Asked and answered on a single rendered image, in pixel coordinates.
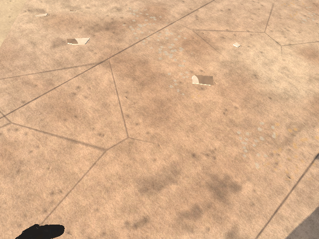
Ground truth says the left robot hand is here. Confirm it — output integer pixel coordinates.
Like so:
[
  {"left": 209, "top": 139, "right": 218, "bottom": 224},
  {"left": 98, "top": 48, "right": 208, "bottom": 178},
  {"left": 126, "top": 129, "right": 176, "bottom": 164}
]
[{"left": 15, "top": 224, "right": 65, "bottom": 239}]

